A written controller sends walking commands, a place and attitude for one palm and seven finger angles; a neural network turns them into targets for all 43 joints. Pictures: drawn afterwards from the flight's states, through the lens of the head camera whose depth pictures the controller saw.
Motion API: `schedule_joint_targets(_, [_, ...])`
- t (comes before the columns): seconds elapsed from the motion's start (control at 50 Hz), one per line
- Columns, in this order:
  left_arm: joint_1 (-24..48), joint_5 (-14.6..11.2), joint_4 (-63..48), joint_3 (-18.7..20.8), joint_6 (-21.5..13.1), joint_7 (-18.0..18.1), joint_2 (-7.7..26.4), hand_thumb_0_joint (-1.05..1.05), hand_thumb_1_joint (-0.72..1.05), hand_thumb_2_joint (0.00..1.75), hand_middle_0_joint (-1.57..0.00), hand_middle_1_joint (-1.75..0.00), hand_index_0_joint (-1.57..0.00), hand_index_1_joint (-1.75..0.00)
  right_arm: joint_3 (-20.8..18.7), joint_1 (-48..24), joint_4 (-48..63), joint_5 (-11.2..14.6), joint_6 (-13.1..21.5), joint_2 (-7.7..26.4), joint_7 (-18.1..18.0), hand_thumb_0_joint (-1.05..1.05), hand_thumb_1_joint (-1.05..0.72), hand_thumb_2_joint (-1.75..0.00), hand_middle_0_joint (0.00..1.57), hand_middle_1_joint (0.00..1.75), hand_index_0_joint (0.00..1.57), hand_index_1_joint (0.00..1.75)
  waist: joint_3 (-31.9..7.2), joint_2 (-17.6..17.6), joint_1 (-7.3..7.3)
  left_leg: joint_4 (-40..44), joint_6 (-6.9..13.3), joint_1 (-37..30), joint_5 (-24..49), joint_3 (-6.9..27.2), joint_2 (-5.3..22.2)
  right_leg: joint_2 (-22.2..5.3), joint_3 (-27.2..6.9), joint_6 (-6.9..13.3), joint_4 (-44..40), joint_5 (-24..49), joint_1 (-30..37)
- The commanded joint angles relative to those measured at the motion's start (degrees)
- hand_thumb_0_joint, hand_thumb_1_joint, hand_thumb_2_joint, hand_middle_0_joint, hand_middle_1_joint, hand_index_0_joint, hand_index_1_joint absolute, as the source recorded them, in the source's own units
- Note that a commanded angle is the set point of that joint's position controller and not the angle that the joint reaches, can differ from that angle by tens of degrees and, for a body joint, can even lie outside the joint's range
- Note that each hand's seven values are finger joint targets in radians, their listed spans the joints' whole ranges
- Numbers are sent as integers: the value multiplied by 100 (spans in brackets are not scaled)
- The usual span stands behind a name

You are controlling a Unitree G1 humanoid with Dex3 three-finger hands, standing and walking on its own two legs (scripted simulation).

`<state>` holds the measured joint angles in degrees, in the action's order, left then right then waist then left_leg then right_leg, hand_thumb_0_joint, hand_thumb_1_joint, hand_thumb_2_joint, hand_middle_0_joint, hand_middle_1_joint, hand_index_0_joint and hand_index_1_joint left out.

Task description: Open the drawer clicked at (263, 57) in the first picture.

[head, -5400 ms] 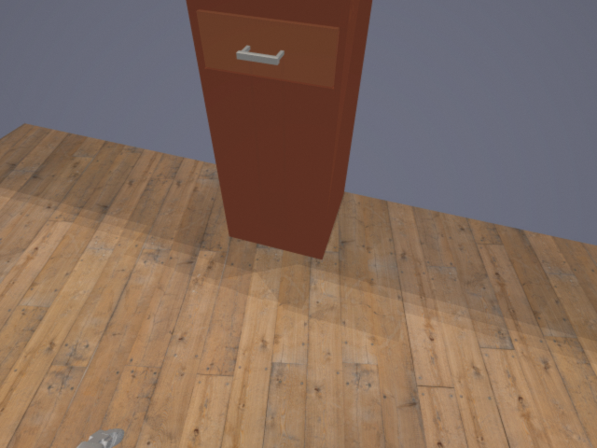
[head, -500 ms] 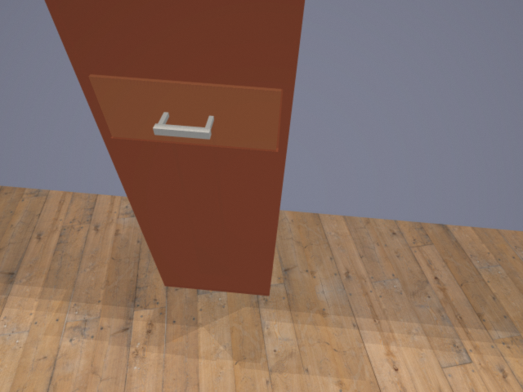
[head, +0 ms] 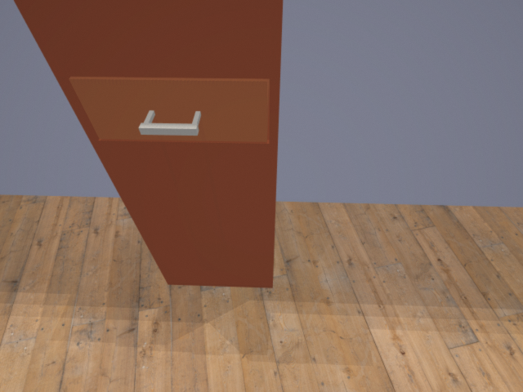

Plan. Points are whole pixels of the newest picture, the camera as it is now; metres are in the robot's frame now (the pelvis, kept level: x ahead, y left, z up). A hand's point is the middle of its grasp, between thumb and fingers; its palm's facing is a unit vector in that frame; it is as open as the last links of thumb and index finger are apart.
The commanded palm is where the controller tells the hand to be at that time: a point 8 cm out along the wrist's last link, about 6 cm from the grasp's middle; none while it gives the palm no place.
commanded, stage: look again from close up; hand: left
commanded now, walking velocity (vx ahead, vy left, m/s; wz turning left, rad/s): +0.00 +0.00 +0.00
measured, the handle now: (171, 122) +0.59 +0.22 +0.08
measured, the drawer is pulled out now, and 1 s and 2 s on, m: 0.00 0.00 0.00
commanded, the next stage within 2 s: shuffle to correct the standing spot in 0.34 s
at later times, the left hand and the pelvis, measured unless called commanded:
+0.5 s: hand out of the picture +0.00 +0.13 -0.17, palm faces +0.03 -0.98 -0.19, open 7.3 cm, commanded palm none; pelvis +0.00 -0.04 +0.00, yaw +0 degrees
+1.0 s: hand out of the picture +0.09 +0.16 -0.18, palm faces +0.05 -0.97 -0.24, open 7.3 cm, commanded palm none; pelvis +0.06 -0.02 -0.01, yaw +0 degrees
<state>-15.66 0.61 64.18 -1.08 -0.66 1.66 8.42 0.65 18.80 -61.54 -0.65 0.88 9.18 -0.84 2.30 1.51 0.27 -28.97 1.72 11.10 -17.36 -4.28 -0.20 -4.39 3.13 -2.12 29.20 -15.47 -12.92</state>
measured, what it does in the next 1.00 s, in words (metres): steps on the spot: right foot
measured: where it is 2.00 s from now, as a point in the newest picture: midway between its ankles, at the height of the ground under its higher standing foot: outside the picture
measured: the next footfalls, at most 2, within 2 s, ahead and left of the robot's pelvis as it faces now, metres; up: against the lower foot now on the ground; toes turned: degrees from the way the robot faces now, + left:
right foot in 0.96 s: +0.09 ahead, -0.10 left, +0.00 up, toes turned -1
left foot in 1.18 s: +0.10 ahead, +0.13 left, +0.00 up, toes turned +1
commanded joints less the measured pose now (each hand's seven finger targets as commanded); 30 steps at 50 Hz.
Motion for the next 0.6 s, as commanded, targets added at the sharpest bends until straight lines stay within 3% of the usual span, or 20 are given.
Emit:
schedule_joint_targets(0.0, [-274,7,-204,97,-95,35,537,0,90,90,-20,-30,-20,-30,-79,266,308,-20,146,553,-48,0,-90,-90,20,30,20,30,3,-257,-32,694,117,345,1149,646,660,-147,-165,357,-253,540,192])
schedule_joint_targets(0.2, [-334,-5,-182,135,-69,40,548,0,90,90,-20,-30,-20,-30,-45,282,35,-14,99,443,-61,0,-90,-90,20,30,20,30,374,-261,-40,836,47,276,859,476,592,-177,-301,345,-445,588,7])
schedule_joint_targets(0.26, [-370,-6,-171,155,-89,39,553,0,90,90,-20,-30,-20,-30,-48,260,-7,-13,110,414,-74,0,-90,-90,20,30,20,30,152,-248,-38,766,34,107,1063,440,586,-202,-343,363,-448,867,107])
schedule_joint_targets(0.42, [-354,4,-135,170,-97,27,571,0,90,90,-20,-30,-20,-30,-56,148,-100,-10,75,359,-88,0,-90,-90,20,30,20,30,207,-192,-43,744,-36,54,969,348,581,-242,-397,393,-618,981,91])
schedule_joint_targets(0.46, [-406,24,-139,205,-98,10,629,0,90,90,-20,-30,-20,-30,-66,184,-121,-30,50,392,-71,0,-90,-90,20,30,20,30,147,-226,-70,629,-41,103,388,252,495,-280,-494,465,-680,224,110])
schedule_joint_targets(0.5, [-440,45,-164,246,-77,-6,706,0,90,90,-20,-30,-20,-30,-86,171,-71,-48,1,382,-36,0,-90,-90,20,30,20,30,398,-422,-102,416,-52,390,-225,154,344,-367,-770,566,-950,-811,-42])
schedule_joint_targets(0.54, [-562,51,-191,329,-71,-20,843,0,90,90,-20,-30,-20,-30,-99,146,-14,-65,-23,318,-7,0,-90,-90,20,30,20,30,456,-685,-147,-23,-76,664,-424,-6,211,-661,-1209,755,-1350,-1452,-31])
schedule_joint_targets(0.58, [-661,70,-252,405,-67,-12,952,0,90,90,-20,-30,-20,-30,-123,141,65,-66,-37,308,9,0,-90,-90,20,30,20,30,511,-962,-173,-458,-83,829,-476,-87,204,-948,-1534,934,-1632,-1637,-38])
